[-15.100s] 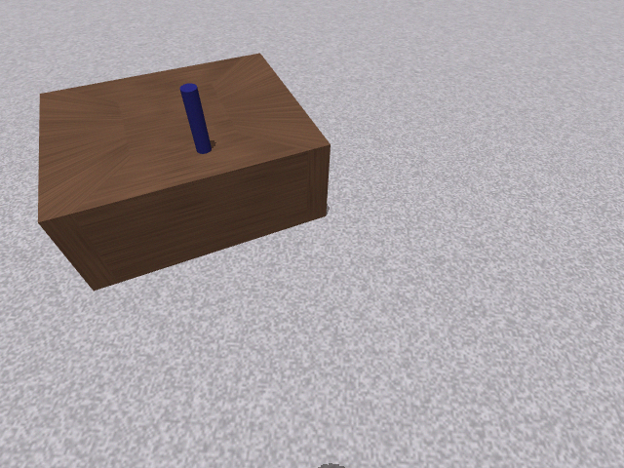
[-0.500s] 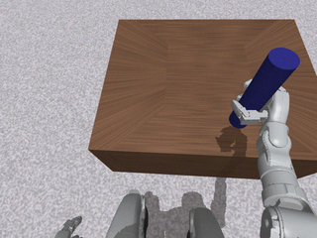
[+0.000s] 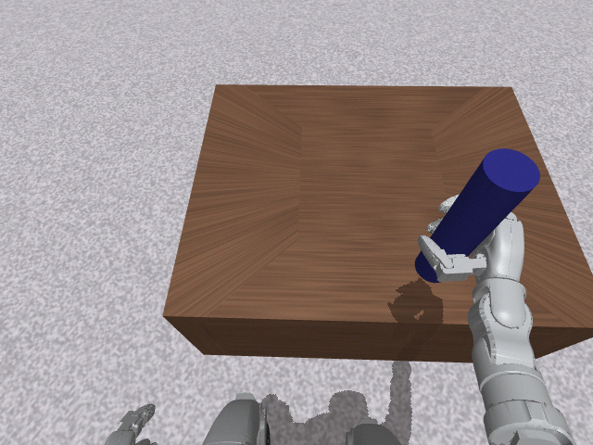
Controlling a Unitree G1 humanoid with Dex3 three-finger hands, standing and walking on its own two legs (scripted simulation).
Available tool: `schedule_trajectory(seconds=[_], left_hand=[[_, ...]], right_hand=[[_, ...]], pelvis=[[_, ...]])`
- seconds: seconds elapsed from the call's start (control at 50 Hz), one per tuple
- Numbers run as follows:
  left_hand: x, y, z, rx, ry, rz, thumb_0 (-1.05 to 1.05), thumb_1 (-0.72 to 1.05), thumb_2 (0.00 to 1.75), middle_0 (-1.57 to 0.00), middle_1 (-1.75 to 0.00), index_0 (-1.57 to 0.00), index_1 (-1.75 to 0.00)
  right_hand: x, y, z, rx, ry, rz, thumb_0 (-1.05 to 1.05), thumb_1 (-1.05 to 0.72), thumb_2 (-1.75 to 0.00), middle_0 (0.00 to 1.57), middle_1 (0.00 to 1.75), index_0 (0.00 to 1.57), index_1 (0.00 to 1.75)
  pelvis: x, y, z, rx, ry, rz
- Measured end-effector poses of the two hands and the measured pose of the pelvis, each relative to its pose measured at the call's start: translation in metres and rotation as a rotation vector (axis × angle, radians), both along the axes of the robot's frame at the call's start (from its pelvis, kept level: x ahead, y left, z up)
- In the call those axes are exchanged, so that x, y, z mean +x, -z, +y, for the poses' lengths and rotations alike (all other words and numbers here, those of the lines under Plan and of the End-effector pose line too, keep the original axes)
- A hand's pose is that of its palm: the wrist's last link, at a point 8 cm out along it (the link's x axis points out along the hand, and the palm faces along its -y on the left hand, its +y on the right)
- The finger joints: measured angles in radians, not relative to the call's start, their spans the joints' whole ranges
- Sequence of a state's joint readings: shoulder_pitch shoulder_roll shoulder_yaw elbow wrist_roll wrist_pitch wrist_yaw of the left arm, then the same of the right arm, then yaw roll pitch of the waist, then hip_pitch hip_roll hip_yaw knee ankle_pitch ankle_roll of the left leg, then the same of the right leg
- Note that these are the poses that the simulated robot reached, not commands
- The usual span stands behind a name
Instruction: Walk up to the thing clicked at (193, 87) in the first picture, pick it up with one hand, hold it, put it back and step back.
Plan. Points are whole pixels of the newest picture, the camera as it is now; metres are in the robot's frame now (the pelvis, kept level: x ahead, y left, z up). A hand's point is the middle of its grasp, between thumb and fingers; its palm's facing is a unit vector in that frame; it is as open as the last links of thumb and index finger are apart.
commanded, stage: lift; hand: right
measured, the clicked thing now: (462, 229) +0.37 -0.18 +0.07
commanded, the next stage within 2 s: hold in 0.42 s
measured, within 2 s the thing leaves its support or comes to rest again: neither
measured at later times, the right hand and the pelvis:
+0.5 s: hand (464, 242) +0.36 -0.18 +0.06, palm faces +0.17 +0.99 -0.01, open 8.0 cm; pelvis +0.01 -0.01 +0.02, yaw +0 degrees
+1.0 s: hand (469, 249) +0.34 -0.18 +0.07, palm faces +0.17 +0.99 -0.02, open 8.0 cm; pelvis +0.01 -0.01 +0.03, yaw +0 degrees
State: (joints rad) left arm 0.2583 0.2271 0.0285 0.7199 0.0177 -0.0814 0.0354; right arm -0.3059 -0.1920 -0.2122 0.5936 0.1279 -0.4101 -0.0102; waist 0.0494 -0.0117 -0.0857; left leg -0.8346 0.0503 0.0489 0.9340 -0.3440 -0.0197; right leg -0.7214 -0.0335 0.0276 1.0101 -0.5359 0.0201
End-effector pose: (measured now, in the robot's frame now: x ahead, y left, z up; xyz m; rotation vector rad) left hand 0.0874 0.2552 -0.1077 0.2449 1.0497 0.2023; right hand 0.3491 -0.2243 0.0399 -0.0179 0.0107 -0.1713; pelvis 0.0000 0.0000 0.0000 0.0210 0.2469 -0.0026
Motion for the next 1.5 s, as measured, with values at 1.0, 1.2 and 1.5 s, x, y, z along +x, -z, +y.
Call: schedule_trajectory(seconds=[1.0,1.2,1.5], left_hand=[[0.030,-0.031,-0.018,-0.016,0.027,-0.092,0.00,0.89,0.91,-0.20,-0.31,-0.19,-0.31],[0.036,-0.035,-0.018,-0.022,0.030,-0.109,0.00,0.89,0.91,-0.20,-0.31,-0.19,-0.31],[0.039,-0.039,-0.019,-0.021,0.031,-0.117,0.00,0.89,0.91,-0.20,-0.31,-0.20,-0.31]], right_hand=[[-0.036,-0.034,-0.005,0.000,-0.004,-0.020,-0.02,0.26,-1.18,0.85,1.18,0.88,1.21],[-0.037,-0.043,-0.003,-0.002,-0.009,-0.024,-0.02,0.26,-1.18,0.85,1.18,0.88,1.21],[-0.037,-0.047,-0.005,-0.007,-0.004,-0.028,-0.02,0.26,-1.18,0.85,1.18,0.88,1.21]], pelvis=[[0.008,-0.025,-0.007,0.002,0.001,-0.109],[0.009,-0.029,-0.006,0.001,0.003,-0.123],[0.010,-0.031,-0.005,0.001,0.004,-0.134]])
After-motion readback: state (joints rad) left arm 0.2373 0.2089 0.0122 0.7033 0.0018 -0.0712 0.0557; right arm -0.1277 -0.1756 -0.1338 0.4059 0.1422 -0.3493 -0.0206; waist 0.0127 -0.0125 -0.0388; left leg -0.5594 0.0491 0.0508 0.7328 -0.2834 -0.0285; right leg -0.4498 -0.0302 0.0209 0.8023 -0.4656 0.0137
